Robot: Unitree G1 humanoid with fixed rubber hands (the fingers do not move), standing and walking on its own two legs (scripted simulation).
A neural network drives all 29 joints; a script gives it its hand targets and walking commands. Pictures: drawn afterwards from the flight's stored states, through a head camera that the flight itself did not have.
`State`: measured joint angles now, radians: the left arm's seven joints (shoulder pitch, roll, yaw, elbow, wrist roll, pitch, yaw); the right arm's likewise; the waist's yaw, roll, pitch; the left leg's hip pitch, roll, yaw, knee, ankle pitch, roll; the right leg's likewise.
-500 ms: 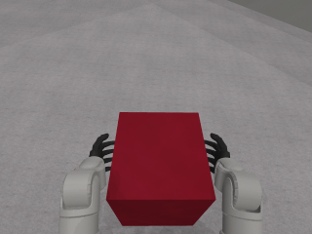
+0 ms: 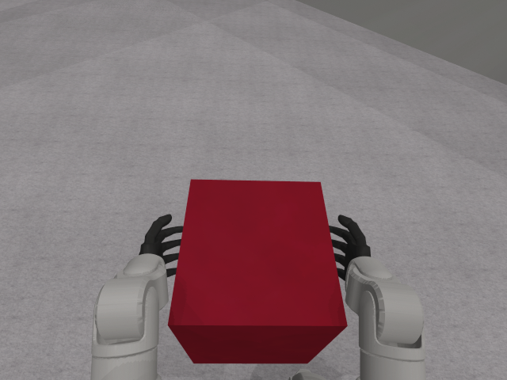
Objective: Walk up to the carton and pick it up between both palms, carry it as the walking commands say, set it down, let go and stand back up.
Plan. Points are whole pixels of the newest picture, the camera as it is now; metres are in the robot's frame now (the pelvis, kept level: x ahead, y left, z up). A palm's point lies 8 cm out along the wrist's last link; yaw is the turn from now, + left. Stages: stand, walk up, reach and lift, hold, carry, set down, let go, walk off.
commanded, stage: carry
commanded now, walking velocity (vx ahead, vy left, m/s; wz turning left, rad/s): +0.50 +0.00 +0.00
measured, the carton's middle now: (253, 278) +0.28 -0.01 -0.01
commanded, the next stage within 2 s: none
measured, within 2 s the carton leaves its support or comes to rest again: neither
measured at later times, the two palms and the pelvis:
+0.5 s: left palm (181, 116) +0.59 +0.14 +0.08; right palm (318, 112) +0.62 -0.15 +0.08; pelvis +0.34 -0.02 +0.00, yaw +4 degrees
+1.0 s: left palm (193, 42) +0.94 +0.15 +0.07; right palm (295, 43) +0.95 -0.14 +0.07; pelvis +0.67 +0.00 -0.01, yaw +1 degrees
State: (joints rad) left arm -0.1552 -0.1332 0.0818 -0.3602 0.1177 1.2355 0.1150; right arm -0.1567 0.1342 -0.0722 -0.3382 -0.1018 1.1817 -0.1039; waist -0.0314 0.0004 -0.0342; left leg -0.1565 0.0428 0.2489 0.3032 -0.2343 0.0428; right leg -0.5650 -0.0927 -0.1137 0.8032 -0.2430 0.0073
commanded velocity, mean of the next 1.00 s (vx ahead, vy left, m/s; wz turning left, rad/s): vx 0.50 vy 0.00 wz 0.00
